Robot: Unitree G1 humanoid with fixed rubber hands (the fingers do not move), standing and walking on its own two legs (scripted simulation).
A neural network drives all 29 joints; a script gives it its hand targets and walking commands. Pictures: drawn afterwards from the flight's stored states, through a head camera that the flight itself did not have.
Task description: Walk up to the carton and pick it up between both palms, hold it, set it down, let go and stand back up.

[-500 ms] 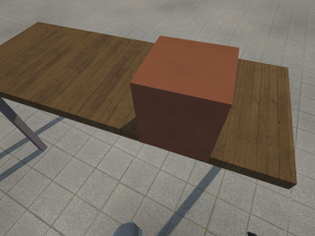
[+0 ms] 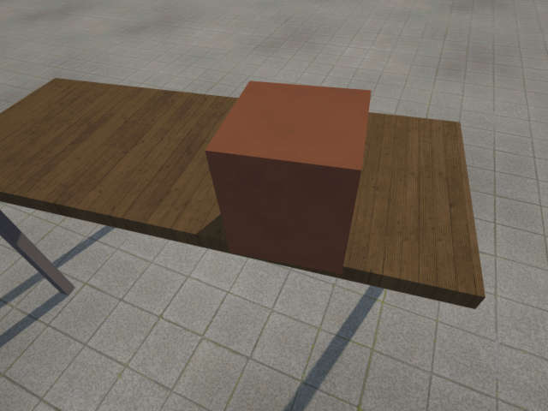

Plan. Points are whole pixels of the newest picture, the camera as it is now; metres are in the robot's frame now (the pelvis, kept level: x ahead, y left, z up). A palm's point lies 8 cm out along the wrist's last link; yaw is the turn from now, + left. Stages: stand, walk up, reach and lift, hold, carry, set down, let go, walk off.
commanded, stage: walk up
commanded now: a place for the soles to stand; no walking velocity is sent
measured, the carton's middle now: (295, 177) +0.50 -0.04 +0.06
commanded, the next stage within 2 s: none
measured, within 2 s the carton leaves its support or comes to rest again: neither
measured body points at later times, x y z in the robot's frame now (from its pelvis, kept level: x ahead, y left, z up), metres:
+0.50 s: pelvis +0.03 +0.02 +0.00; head +0.05 +0.02 +0.45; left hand +0.05 +0.28 -0.14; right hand +0.08 -0.23 -0.14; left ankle +0.07 +0.14 -0.73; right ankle -0.02 -0.13 -0.73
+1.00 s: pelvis +0.02 +0.01 +0.00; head +0.02 +0.02 +0.45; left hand +0.01 +0.27 -0.15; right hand +0.09 -0.25 -0.14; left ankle +0.07 +0.14 -0.73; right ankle -0.02 -0.13 -0.73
